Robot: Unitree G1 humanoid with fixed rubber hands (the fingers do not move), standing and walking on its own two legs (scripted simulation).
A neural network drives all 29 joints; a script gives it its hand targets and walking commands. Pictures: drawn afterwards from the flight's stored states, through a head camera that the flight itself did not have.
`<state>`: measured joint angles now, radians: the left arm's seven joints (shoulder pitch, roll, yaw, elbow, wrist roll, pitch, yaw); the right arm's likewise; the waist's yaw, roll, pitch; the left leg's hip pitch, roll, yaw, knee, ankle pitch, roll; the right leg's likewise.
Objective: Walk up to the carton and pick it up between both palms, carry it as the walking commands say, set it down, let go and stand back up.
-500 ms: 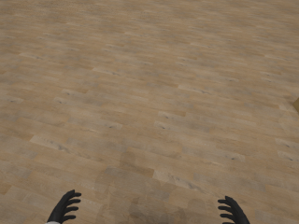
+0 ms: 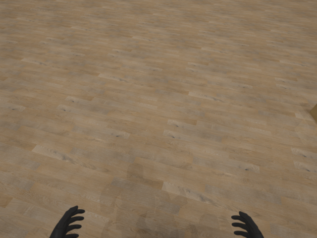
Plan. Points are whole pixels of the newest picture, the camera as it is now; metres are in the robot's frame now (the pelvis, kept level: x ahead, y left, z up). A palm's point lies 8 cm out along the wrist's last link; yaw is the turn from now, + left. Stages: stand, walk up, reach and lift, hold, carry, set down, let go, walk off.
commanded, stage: walk up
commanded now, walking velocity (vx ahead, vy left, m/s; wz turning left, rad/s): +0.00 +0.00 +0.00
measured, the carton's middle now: out of the picture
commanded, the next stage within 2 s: none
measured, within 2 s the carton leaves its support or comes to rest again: neither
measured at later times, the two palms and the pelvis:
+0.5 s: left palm out of the picture +0.12 +0.21 -0.09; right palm out of the picture +0.02 -0.28 -0.13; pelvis -0.04 -0.03 +0.00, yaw -10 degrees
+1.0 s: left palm out of the picture +0.10 +0.19 -0.09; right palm out of the picture -0.17 -0.24 -0.10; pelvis -0.12 +0.03 +0.01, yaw -28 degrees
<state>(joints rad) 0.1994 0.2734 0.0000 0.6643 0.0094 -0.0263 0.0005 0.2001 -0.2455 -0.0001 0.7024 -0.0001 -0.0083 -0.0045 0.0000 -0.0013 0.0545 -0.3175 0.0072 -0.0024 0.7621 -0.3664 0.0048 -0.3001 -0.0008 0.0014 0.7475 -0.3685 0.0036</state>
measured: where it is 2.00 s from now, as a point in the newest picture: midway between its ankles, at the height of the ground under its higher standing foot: outside the picture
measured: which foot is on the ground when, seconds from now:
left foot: down 0.00-0.34, up 0.36-0.74, down 0.76-1.00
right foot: down 0.00-0.78, up 0.80-1.00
